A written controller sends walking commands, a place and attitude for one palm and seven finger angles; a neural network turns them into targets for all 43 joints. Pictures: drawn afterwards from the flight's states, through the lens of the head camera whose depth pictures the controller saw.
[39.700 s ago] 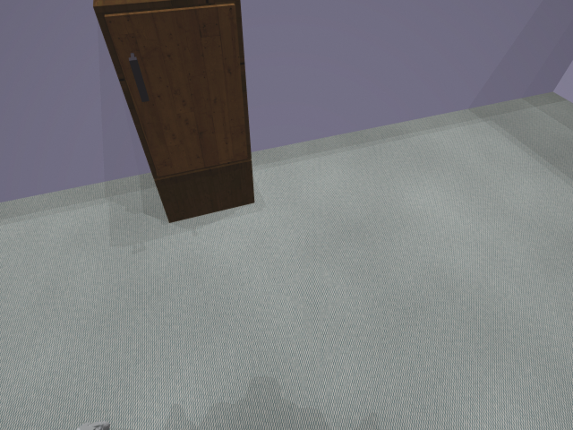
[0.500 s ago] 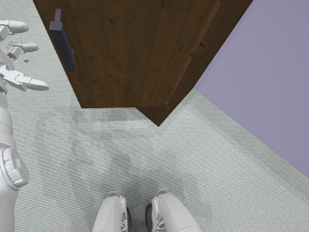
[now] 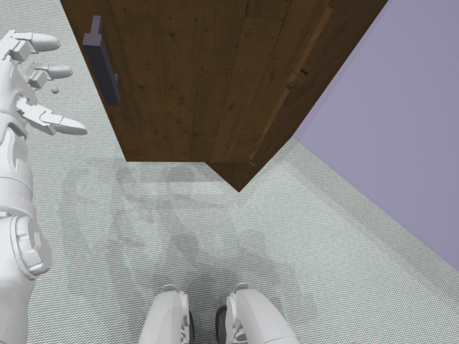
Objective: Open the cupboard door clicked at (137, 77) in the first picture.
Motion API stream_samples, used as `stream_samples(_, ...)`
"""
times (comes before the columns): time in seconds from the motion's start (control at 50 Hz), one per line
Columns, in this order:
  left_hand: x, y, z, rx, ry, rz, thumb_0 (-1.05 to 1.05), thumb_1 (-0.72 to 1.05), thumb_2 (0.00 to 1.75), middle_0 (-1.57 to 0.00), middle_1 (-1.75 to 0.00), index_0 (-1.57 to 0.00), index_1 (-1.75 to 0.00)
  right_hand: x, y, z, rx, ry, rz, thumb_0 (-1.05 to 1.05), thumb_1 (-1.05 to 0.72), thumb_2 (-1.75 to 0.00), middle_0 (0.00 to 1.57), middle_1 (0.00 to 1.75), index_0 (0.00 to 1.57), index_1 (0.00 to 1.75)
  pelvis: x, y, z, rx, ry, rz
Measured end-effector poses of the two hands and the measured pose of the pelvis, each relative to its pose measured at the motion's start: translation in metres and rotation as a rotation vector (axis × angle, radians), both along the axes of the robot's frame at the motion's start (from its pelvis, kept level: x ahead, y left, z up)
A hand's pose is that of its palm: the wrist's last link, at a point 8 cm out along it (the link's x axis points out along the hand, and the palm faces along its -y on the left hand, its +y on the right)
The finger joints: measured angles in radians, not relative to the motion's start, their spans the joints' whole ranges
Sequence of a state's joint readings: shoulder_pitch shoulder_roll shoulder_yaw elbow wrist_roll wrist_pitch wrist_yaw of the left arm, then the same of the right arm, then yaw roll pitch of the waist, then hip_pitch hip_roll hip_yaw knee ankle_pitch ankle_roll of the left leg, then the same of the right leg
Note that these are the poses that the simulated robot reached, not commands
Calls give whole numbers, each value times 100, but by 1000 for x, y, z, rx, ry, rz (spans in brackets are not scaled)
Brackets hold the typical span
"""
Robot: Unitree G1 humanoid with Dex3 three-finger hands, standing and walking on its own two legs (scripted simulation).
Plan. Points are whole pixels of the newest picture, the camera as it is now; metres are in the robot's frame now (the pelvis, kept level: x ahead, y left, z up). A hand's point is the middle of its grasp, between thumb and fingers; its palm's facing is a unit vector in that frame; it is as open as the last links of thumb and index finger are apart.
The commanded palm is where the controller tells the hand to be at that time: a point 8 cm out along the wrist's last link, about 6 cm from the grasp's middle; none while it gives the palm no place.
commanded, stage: move the hooked fingers beside the handle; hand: left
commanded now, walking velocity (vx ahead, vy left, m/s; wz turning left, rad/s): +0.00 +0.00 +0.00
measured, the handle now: (105, 64) +0.56 +0.17 +0.06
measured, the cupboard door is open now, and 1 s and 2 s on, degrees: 45 45 45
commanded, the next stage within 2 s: slide the fingers in behind the handle in 0.04 s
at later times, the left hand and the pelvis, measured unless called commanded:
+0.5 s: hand (68, 88) +0.52 +0.23 +0.05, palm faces +0.00 -1.00 +0.00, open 14.0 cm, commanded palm +0.50 +0.26 +0.05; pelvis +0.00 -0.01 +0.00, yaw -1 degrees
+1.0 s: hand (91, 92) +0.51 +0.19 +0.05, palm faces -0.02 -1.00 +0.01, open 14.1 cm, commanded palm +0.50 +0.22 +0.05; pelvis +0.01 +0.00 +0.00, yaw +0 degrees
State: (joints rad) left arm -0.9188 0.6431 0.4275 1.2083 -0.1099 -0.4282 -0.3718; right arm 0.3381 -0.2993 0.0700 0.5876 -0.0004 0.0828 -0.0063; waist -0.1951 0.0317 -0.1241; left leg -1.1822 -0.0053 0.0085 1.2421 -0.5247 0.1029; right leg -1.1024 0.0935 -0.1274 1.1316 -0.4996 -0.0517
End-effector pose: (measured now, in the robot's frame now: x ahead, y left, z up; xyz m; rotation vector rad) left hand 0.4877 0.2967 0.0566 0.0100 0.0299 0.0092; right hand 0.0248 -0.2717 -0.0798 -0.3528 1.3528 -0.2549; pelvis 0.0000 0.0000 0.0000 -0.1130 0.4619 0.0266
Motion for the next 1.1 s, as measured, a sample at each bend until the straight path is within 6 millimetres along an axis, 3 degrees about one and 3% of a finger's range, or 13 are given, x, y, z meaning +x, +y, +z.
stream_samples(0.36,6,-7,1,-2,-3,-16,-2,-50,30,-30,-120,-29,-120,-29,-1,-3,21,72,-54,0,-90,-89,20,30,21,30,2,-8,-1,5,12,-13)
stream_samples(0.46,9,-13,-6,-15,27,-13,-2,-50,30,-30,-120,-30,-120,-26,-2,-2,14,59,-53,0,-90,-89,20,30,21,30,3,-7,-1,5,12,-14)
stream_samples(0.84,2,-30,-2,-11,-4,-3,-2,-50,30,-30,-120,-26,-120,-11,7,-4,53,37,-35,0,-90,-89,20,30,21,30,6,-2,3,7,-3,-4)
stream_samples(1.1,4,-55,-5,-21,-9,-4,-2,-50,30,-31,-120,-29,-121,-9,7,-6,56,11,-30,0,-90,-89,20,30,21,30,3,-3,2,12,-11,-2)
